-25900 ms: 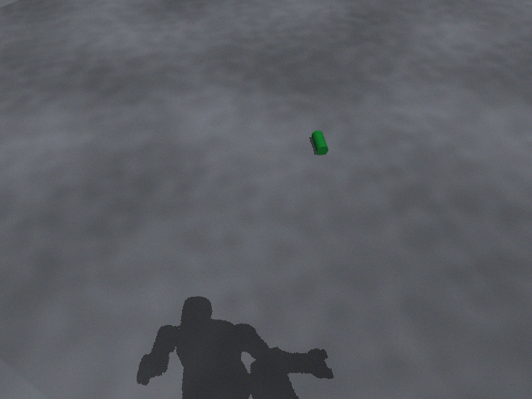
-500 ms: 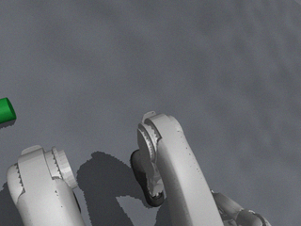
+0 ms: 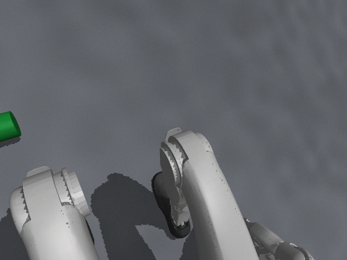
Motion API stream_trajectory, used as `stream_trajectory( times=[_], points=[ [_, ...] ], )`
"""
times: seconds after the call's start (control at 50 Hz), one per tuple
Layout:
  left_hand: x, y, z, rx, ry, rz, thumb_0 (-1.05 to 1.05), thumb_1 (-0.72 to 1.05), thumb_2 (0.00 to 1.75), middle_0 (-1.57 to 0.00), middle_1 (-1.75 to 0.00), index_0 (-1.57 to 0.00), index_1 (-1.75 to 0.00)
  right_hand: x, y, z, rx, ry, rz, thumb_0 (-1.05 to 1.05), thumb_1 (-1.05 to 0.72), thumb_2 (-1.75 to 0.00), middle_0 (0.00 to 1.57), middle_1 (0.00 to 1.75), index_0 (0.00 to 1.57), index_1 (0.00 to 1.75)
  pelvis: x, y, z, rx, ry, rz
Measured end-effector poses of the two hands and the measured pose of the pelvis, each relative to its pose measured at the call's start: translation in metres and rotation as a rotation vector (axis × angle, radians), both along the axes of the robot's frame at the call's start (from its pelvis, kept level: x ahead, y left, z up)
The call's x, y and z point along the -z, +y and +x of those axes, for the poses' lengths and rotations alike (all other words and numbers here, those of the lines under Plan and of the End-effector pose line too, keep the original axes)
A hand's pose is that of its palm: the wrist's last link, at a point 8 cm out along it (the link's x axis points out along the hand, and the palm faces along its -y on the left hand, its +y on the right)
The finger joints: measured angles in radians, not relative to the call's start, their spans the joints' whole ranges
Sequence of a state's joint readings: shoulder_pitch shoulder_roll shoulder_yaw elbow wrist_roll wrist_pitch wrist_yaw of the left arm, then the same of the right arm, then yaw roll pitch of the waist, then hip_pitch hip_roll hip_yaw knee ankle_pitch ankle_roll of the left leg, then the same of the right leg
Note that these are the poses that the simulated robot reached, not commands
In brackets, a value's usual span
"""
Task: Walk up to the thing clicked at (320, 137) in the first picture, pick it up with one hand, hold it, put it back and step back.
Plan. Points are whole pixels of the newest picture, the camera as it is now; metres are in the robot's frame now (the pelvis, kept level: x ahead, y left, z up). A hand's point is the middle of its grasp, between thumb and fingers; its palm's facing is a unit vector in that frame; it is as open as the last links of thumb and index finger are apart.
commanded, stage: withdraw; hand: left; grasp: from above
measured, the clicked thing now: out of the picture +0.42 +0.31 -0.26
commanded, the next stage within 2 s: home in 0.80 s
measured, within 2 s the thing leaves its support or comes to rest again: neither
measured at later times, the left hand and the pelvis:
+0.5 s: hand out of the picture +0.38 +0.32 -0.06, palm faces -0.47 -0.13 -0.87, open 14.0 cm; pelvis -0.01 -0.01 +0.07, yaw +7 degrees
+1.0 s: hand out of the picture +0.42 +0.33 -0.12, palm faces -0.31 -0.07 -0.95, open 13.6 cm; pelvis -0.01 -0.01 +0.03, yaw +6 degrees
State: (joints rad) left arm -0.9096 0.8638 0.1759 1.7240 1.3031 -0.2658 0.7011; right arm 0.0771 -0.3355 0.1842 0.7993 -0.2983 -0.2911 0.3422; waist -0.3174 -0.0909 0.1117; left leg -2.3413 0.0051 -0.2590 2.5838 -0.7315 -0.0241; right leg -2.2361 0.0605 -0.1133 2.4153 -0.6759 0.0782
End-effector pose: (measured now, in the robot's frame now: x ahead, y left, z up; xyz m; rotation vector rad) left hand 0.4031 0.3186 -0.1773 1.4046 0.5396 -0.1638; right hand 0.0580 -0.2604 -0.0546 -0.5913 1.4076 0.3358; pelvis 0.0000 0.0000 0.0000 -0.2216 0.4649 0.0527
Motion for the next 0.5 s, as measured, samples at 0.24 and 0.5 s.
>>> stream_trajectory(
  times=[0.24,0.5],
  points=[
    [-0.08,0.011,0.012,-0.042,-0.148,0.092,0.0,-0.48,0.99,-0.1,-1.0,-0.1,-1.0,0.007,-0.005,0.023,0.147,-0.079,0.056,0.01,-0.91,-0.9,0.2,0.3,0.2,0.3,-0.017,-0.003,0.005,-0.018,0.088,0.029],
    [-0.176,0.006,-0.013,-0.047,0.065,0.077,0.0,-0.5,1.01,-0.11,-1.0,-0.1,-1.01,-0.02,-0.01,0.065,0.22,-0.227,0.072,0.01,-0.91,-0.9,0.2,0.3,0.2,0.3,-0.071,-0.013,-0.009,-0.065,0.107,0.101]
  ],
)
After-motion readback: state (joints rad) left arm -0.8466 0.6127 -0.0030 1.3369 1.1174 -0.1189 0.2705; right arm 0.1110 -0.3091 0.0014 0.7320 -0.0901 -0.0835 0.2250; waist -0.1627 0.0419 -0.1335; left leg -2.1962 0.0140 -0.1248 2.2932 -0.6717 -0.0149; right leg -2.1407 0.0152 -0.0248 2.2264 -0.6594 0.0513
